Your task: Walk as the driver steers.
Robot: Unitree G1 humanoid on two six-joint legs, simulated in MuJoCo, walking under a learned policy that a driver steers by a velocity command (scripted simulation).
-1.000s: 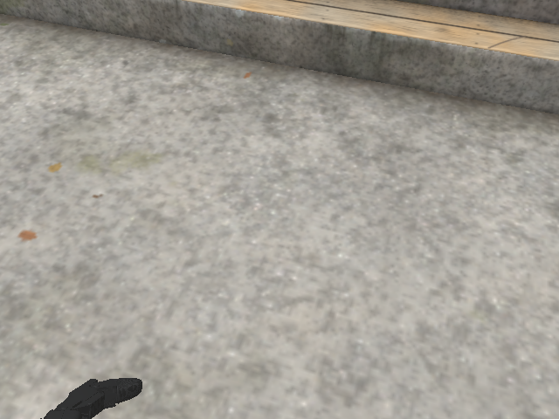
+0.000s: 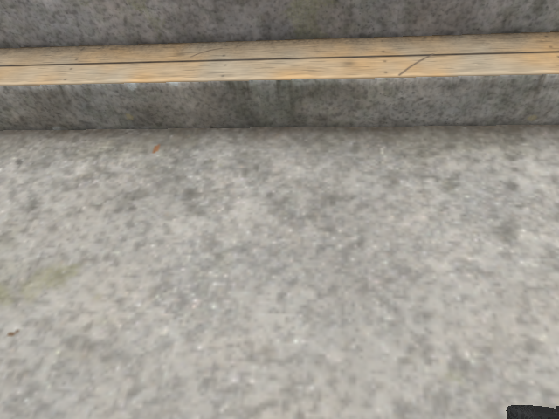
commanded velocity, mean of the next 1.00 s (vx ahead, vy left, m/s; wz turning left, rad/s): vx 0.07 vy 0.00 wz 0.16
